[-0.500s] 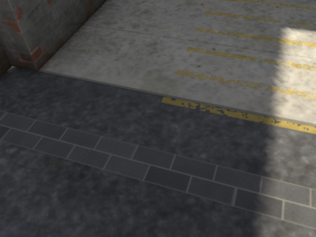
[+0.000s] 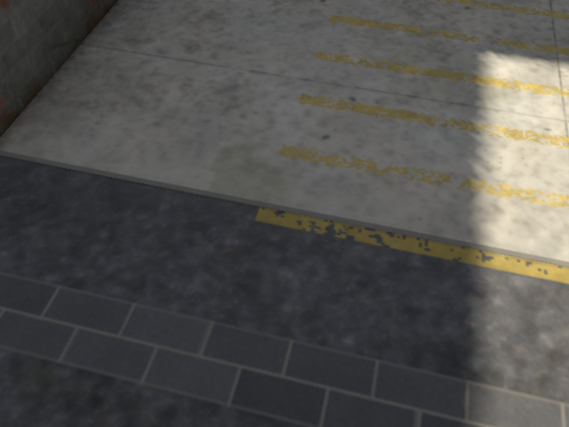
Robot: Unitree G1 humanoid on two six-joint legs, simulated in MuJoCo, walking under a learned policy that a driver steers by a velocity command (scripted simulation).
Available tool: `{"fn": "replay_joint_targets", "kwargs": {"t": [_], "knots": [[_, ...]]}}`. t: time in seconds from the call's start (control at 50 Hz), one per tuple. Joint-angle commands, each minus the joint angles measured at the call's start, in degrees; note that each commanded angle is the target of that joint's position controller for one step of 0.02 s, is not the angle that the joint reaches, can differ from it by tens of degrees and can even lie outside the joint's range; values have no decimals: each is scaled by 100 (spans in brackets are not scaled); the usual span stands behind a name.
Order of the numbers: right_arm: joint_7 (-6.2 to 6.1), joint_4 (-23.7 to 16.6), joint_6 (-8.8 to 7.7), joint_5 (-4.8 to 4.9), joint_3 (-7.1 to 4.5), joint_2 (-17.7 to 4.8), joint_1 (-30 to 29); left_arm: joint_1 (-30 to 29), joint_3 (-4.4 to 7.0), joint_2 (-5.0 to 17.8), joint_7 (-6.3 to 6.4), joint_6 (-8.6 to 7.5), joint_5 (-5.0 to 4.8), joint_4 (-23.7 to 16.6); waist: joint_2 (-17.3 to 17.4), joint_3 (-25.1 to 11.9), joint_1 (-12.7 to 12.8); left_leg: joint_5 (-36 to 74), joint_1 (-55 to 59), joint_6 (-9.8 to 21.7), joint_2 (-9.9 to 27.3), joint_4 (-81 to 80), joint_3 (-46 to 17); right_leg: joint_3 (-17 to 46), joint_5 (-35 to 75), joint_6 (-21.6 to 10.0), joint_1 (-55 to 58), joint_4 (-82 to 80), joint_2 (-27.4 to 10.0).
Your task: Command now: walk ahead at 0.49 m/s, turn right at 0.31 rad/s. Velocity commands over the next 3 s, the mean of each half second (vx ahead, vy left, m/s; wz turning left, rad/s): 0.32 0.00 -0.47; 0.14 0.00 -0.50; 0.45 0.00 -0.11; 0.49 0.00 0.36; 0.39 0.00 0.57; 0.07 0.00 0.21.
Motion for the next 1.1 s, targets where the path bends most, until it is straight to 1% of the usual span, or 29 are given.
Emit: {"fn": "replay_joint_targets", "kwargs": {"t": [0.02, 0.12, 0.22, 0.24, 0.28, 0.32, 0.34, 0.36, 0.38, 0.4, 0.42, 0.44, 0.46, 0.5, 0.54, 0.62, 0.66, 0.7, 0.78, 0.82, 0.84, 0.86, 0.88, 0.9, 0.92, 0.94, 0.96, 1.04, 1.1], "knots": [[-27, -109, -149, -43, -57, -406, -56, 581, 111, 132, 50, 170, -6, -177, 655, -150, 199, 177, 110, 794, 1636, -1682, -1230, 297, 329, -23, -458, -170, -488], [-232, -11, -126, -91, -111, -726, 232, -354, 167, 281, -31, 167, 92, -618, 450, 99, 79, 757, 489, 729, 1584, -1828, -466, 342, 1802, 141, -1369, -1514, -453], [-334, 61, -17, 3, -132, -937, 778, -1477, 33, 109, -246, 120, 123, -1081, 275, 292, -334, 1133, 1222, 578, 1656, -1700, 141, -318, 2381, 100, -1426, -2915, -302], [-353, 62, 53, 11, -133, -957, 785, -1652, 23, 114, -294, 119, 148, -1205, 247, 419, -344, 1777, 1413, 528, 1674, -1432, 279, -426, 2269, 76, -1499, -3162, -232], [-413, 17, 222, 42, -159, -1080, 779, -1671, 55, 199, -398, 117, 208, -1402, 441, 258, -257, 3467, 1707, 378, 1731, -713, 458, -785, 1845, 7, -1189, -3409, 56], [-494, -122, 357, 92, -204, -1234, 615, -857, 207, 536, -498, 93, 189, -1337, 791, -325, 165, 4903, 1802, 166, 1667, 467, 528, -1051, 1404, -157, -179, -3512, 528], [-510, -219, 399, 112, -200, -1245, 458, -64, 361, 851, -500, 72, 166, -1167, 727, -736, 575, 4640, 1589, -25, 1481, 1491, 565, -1020, 1831, -324, 800, -4007, 740], [-480, -315, 353, 76, -165, -1183, 524, 473, 520, 1281, -375, 74, 200, -1082, 196, -1125, 845, 3002, 695, -430, 1091, 3026, 618, -407, 3663, -587, 2099, -4467, 417], [-369, -483, 264, -300, 59, -351, 1194, 317, 559, 1852, -230, 142, 302, -1180, -1423, -1796, 84, -3209, -1494, -827, 183, 5229, 439, 1611, 7508, -1429, 4126, -3474, -1182], [-268, -488, 132, -69, 84, -595, 1360, 378, 459, 1720, -251, 133, 433, -1465, -966, -3267, 287, -3636, -1959, -866, -188, 6408, -965, 3326, 7633, -2367, 4713, -3963, -2072], [-252, -620, 127, 124, -10, -943, 707, 25, 426, 1443, -243, 188, 385, -1664, -253, -3012, 506, -3054, -2092, -711, 154, 6395, -1310, 2632, 6852, -2084, 4273, -4186, -1688], [-311, -756, 188, 144, -2, -890, 345, -437, 369, 1208, -210, 231, 243, -1739, 95, -2230, 370, -2502, -2356, -655, 348, 5967, -1198, 2055, 5805, -1746, 3481, -4367, -1365], [-407, -695, 302, 68, -26, -886, 237, -677, 315, 1035, -165, 290, 180, -1781, 435, -1631, 235, -2162, -2278, -689, 503, 5643, -1162, 1769, 4986, -1517, 2590, -4601, -1129], [-484, -769, 552, 33, -92, -965, 348, -856, 286, 1004, -121, 388, 288, -1850, 144, -1173, -67, -1915, -1634, -680, 499, 5204, -1198, 1571, 4218, -1385, 1296, -4941, -886], [-552, -800, 659, 0, -69, -792, 469, -894, 301, 1110, -88, 414, 343, -1919, -99, -1158, -159, -1784, -1465, -749, 312, 4891, -1152, 1369, 4623, -1350, 940, -4945, -736], [-672, -896, 764, -12, -77, -767, 302, -864, 295, 1213, 82, 539, 287, -2020, -225, -1406, -100, -1470, -1713, -938, 102, 4693, -1284, 1528, 4474, -1198, 1077, -4810, -682], [-651, -963, 778, 34, -114, -842, 265, -998, 256, 1137, 139, 592, 219, -2114, -314, -1457, -144, -1020, -1688, -932, 184, 4167, -1307, 1684, 1694, -990, 972, -5096, -422], [-579, -1103, 724, 25, -110, -835, 31, -1145, 255, 1133, 187, 610, 177, -2185, -738, -1229, -102, -781, -1544, -908, 188, 3202, -1176, 1925, -638, -771, 791, -5422, -175], [-410, -1161, 516, 68, -117, -852, 137, -903, 312, 1195, 185, 630, 218, -2174, -1097, -1139, -17, -1369, -506, -747, 20, 1808, -912, 2250, -1438, -703, 638, -5537, -193], [-349, -1013, 438, 129, -154, -857, 637, -869, 288, 1094, 177, 659, 163, -2167, -1090, -958, -232, -1213, 172, -491, 38, 814, -738, 2334, -1898, -556, 413, -5462, -100], [-323, -834, 403, 106, -176, -866, 1051, -888, 248, 942, 186, 671, 140, -2185, -926, -780, -410, -1025, 721, -293, 188, 41, -696, 2115, -2059, -328, 41, -5177, 173], [-307, -737, 354, 12, -219, -1072, 1336, -723, 164, 562, 180, 672, 118, -2167, 165, -757, -355, -1824, 1270, -30, 1248, -552, -1813, 1395, -1941, -53, -646, -3534, 669], [-286, -850, 328, -131, -253, -1464, 1269, -757, 120, 382, 140, 566, 89, -2328, 1289, -416, -196, -3080, 1297, 532, 2291, -1148, -3682, 528, -1386, 31, -1856, -2220, 1354], [-247, -961, 220, -282, -336, -1648, 930, -1095, 218, 791, 87, 407, 92, -2551, 1638, 244, -111, -3911, 608, 1047, 2614, -1631, -4708, 924, -874, 12, -2453, -1713, 967], [-287, -1059, 134, -155, -273, -1324, 555, -945, 270, 1018, 48, 344, 109, -2390, 1361, 446, 37, -3626, 655, 870, 2376, -1599, -4129, 1069, -240, 14, -2496, -1451, 841], [-317, -1041, 100, -36, -222, -1093, 496, -721, 292, 1028, 13, 321, 167, -2187, 1202, 345, 86, -3036, 855, 607, 2044, -1522, -3499, 960, 159, 99, -2376, -1343, 802], [-333, -1015, 104, 20, -205, -1042, 610, -653, 288, 949, -12, 297, 211, -2088, 1121, 214, 56, -2650, 994, 464, 1841, -1512, -3068, 775, 400, 175, -2278, -1216, 763], [-312, -742, 76, 40, -107, -821, 1410, -1143, 180, 563, -101, 185, 186, -2204, 1042, 165, -274, -1321, 1302, 483, 1600, -1593, -2132, 80, 1227, 362, -2322, -1249, 402], [-309, -655, 123, 49, -93, -905, 1724, -1671, 92, 384, -154, 122, 145, -2406, 1142, 241, -551, -676, 1351, 494, 1536, -1622, -1752, -275, 1470, 456, -2026, -2181, 217]]}}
